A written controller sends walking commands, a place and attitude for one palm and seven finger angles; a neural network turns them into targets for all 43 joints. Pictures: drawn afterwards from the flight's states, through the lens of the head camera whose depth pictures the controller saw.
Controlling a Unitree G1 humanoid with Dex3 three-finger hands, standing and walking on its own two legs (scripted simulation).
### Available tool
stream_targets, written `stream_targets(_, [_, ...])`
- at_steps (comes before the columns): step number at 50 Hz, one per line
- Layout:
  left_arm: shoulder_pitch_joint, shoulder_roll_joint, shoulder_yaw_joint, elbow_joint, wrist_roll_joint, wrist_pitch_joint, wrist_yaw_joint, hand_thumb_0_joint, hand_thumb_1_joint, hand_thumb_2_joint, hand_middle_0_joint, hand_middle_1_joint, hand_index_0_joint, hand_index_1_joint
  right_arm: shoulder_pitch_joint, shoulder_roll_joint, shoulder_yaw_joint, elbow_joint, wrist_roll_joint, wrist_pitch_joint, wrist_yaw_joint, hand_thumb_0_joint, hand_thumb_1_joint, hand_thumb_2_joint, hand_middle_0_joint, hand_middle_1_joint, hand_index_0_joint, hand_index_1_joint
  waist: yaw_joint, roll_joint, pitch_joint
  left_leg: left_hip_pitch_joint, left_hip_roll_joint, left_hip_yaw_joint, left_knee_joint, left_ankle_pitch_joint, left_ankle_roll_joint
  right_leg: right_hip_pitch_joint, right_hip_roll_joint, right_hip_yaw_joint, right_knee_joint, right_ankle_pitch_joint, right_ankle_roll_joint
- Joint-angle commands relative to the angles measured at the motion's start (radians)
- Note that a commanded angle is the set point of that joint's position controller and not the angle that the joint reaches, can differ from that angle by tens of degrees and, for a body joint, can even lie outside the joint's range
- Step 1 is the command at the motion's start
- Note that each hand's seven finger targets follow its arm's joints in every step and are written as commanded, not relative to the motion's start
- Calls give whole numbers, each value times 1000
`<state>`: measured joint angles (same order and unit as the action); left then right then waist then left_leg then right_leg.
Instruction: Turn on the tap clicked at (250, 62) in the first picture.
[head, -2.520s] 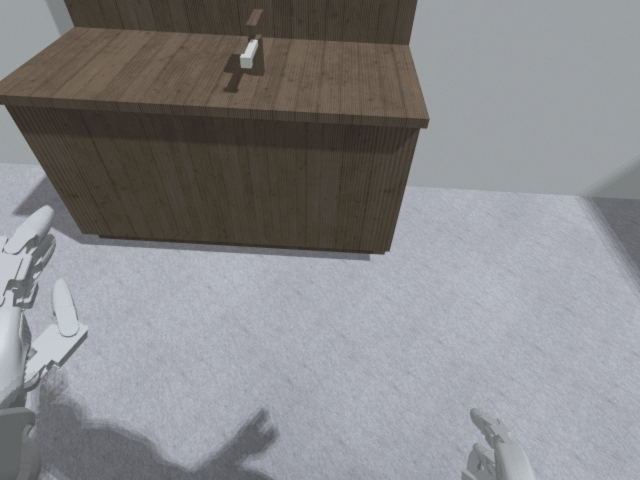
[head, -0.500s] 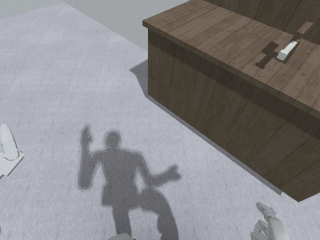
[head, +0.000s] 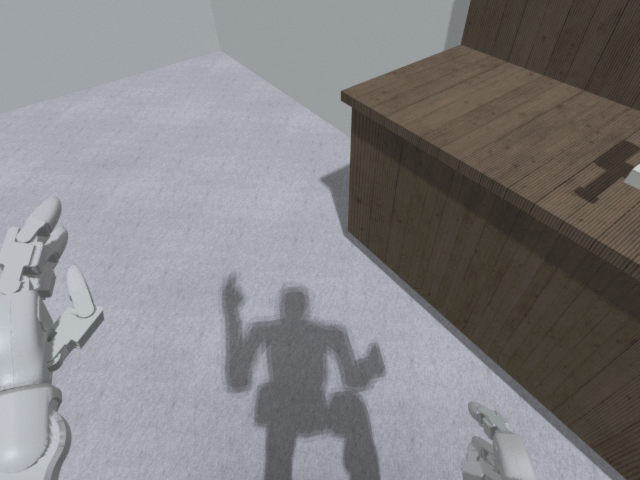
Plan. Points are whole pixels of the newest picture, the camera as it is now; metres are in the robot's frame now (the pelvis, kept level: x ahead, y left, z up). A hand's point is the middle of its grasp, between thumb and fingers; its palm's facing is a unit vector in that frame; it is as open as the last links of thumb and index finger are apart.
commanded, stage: turn to face it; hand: left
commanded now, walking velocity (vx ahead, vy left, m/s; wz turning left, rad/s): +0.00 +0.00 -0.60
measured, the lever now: (639, 176) +0.64 -0.48 +0.04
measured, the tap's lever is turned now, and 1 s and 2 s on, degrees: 0 0 0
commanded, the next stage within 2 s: take the last steps up to it in 1.86 s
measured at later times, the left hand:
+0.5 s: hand (243, 269) +0.28 +0.11 +0.17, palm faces +0.08 -0.86 -0.50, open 7.4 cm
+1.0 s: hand (322, 312) +0.22 +0.03 +0.19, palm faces -0.08 -0.92 -0.39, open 7.4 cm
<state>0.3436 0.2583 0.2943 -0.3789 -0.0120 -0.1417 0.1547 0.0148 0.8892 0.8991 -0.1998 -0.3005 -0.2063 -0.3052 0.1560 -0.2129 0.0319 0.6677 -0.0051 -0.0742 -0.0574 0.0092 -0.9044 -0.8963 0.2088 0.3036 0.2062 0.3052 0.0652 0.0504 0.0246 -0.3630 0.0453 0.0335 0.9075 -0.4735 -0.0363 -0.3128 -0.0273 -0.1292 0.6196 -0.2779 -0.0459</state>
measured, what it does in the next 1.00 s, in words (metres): steps on the spot, turning right: left foot, then right foot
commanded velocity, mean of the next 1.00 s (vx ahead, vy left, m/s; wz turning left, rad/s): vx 0.00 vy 0.00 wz -0.60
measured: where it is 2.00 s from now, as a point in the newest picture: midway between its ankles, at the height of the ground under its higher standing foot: outside the picture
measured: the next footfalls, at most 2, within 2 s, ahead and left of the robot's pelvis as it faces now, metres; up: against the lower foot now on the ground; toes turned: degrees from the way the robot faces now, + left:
left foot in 0.16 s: +0.07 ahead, +0.12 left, +0.00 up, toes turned +0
right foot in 0.48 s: +0.03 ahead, -0.14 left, +0.00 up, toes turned -26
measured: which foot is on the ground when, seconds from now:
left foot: up 0.00-0.14, down 0.16-0.52, up 0.54-1.00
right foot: down 0.00-0.20, up 0.22-0.46, down 0.48-1.00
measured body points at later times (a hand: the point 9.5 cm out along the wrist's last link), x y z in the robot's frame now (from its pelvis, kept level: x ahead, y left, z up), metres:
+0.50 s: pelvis -0.01 -0.04 +0.00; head +0.02 -0.06 +0.45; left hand +0.27 +0.16 +0.20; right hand +0.07 -0.28 -0.10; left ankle +0.03 +0.12 -0.73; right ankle -0.01 -0.12 -0.73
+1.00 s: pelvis -0.08 -0.06 +0.01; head -0.08 -0.08 +0.46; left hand +0.22 +0.08 +0.21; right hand -0.06 -0.37 -0.07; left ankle -0.03 +0.09 -0.70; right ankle -0.01 -0.12 -0.73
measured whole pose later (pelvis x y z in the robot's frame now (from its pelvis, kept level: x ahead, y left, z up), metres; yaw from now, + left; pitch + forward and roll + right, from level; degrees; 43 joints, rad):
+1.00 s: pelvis -0.08 -0.06 +0.01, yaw -33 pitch +3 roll +3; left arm 0.46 0.35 0.33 -0.47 -0.05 -0.17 0.15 0.01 0.88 0.90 -0.21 -0.30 -0.21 -0.31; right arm 0.18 -0.26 -0.02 0.53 0.01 0.08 -0.02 0.01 -0.91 -0.90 0.20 0.30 0.20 0.30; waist 0.04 -0.03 -0.04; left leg -0.30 -0.01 0.04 0.66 -0.47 -0.04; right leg -0.38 0.13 0.07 0.36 -0.02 -0.12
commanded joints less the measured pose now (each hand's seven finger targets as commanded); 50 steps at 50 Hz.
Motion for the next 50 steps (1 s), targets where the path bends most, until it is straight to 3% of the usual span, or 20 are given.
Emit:
stream_targets(1, [-17,311,200,-365,-11,-117,19,0,900,900,-200,-300,-200,-300,-80,-60,-41,-203,-1,-31,-13,0,-900,-900,200,300,200,300,-50,-176,-168,-73,18,10,-40,-10,-12,182,-265,331,-207,592,-124])
stream_targets(4, [106,304,236,-379,-22,-126,22,0,900,900,-200,-300,-200,-300,-73,-58,-50,-235,-2,-8,-10,0,-900,-900,200,300,200,300,-43,-134,-203,-11,7,40,-253,74,-17,182,-228,329,-173,527,-114])
stream_targets(7, [82,289,225,-380,-30,-132,22,0,900,900,-200,-300,-200,-300,-30,-80,-68,-252,10,5,-12,0,-900,-900,200,300,200,300,-64,-85,-209,191,34,65,-462,286,-12,63,-168,329,-124,380,-42])
stream_targets(9, [63,272,200,-360,-26,-134,13,0,900,900,-200,-300,-200,-300,-23,-122,-90,-271,19,6,-17,0,-900,-900,200,300,200,300,-56,96,-167,256,229,-93,-525,475,60,-86,-32,245,2,115,35])
stream_targets(10, [76,268,196,-343,-22,-141,10,0,900,900,-200,-300,-200,-300,-31,-103,-73,-277,9,4,-12,0,-900,-900,200,300,200,300,-54,278,-137,273,358,-195,-589,638,123,-187,24,141,210,-184,71])
stream_targets(11, [69,262,173,-320,-11,-146,6,0,900,900,-200,-300,-200,-300,-32,-100,-74,-274,0,-2,-6,0,-900,-900,200,300,200,300,-50,282,-104,234,414,-237,-593,707,165,-203,16,125,358,-266,79])
stream_targets(13, [39,227,118,-332,-6,-139,-6,0,900,900,-200,-300,-200,-300,-3,-124,-91,-263,12,-4,14,0,-900,-900,200,300,200,300,-54,182,-97,321,375,-77,-501,878,151,-252,-4,102,340,-190,83])
stream_targets(15, [14,221,97,-354,-1,-120,-9,0,900,900,-200,-300,-200,-300,3,-135,-91,-270,16,-12,29,0,-900,-900,200,300,200,300,-64,184,-94,312,332,25,-482,906,102,-199,4,45,253,-140,91])
stream_targets(21, [49,287,172,-367,-16,-96,-8,0,900,900,-200,-300,-200,-300,5,-132,-82,-282,14,-25,40,0,-900,-900,200,300,200,300,-62,223,-81,199,339,108,-456,677,68,-3,27,-25,22,-80,98])
stream_targets(23, [66,294,190,-371,-18,-94,-6,0,900,900,-200,-300,-200,-300,13,-128,-84,-282,21,-25,45,0,-900,-900,200,300,200,300,-52,179,-114,144,312,145,-338,582,41,128,27,-26,-87,41,88])
stream_targets(24, [80,309,202,-370,-13,-93,-2,0,900,900,-200,-300,-200,-300,16,-121,-84,-286,25,-21,47,0,-900,-900,200,300,200,300,-51,100,-150,84,269,165,-205,499,18,214,-34,42,-148,186,55])
stream_targets(25, [87,353,239,-375,-12,-103,7,0,900,900,-200,-300,-200,-300,5,-85,-72,-300,30,-18,46,0,-900,-900,200,300,200,300,-47,-127,-162,-71,161,195,4,192,-24,312,-182,273,-165,591,-26])
stream_targets(26, [140,379,292,-341,-42,-92,16,0,900,900,-200,-300,-200,-300,-10,-87,-77,-315,33,-15,41,0,-900,-900,200,300,200,300,-29,-348,-206,-209,41,89,200,-148,-52,292,-292,537,-210,762,-97])
stream_targets(27, [164,377,300,-372,-55,-87,20,0,900,900,-200,-300,-200,-300,-26,-82,-78,-294,28,-3,39,0,-900,-900,200,300,200,300,-32,-294,-213,-212,58,-34,295,-120,-50,266,-311,539,-232,656,-86])
stream_targets(28, [207,368,310,-380,-53,-94,22,0,900,900,-200,-300,-200,-300,-23,-56,-59,-280,21,14,42,0,-900,-900,200,300,200,300,-49,-216,-220,-270,71,-62,346,-47,-57,327,-297,504,-193,607,-118])
stream_targets(30, [243,319,291,-345,-53,-99,20,0,900,900,-200,-300,-200,-300,-50,-48,-49,-251,17,52,41,0,-900,-900,200,300,200,300,-57,-129,-229,-283,66,-58,361,33,-67,320,-234,404,-182,570,-105])
stream_targets(34, [187,314,257,-333,-56,-105,19,0,900,900,-200,-300,-200,-300,-66,-82,-70,-232,14,63,23,0,-900,-900,200,300,200,300,-59,-121,-193,-216,52,-49,253,79,-65,207,-202,394,-253,393,-91])
stream_targets(43, [97,290,183,-283,-47,-95,26,0,900,900,-200,-300,-200,-300,-55,-120,-75,-259,15,94,16,0,-900,-900,200,300,200,300,-27,-169,-170,-74,-24,-12,-78,43,-28,99,-146,531,-427,-94,-23])
stream_targets(47, [39,281,154,-297,-35,-95,21,0,900,900,-200,-300,-200,-300,-51,-120,-79,-279,17,110,25,0,-900,-900,200,300,200,300,-21,-162,-160,36,-51,2,-243,-9,-1,43,-129,576,-473,-176,-14])
stream_targets(50, [-2,289,145,-311,-31,-104,7,0,900,900,-200,-300,-200,-300,-23,-113,-77,-284,14,119,36,0,-900,-900,200,300,200,300,-44,-124,-172,221,-38,29,-468,35,32,-42,-81,538,-452,-154,19])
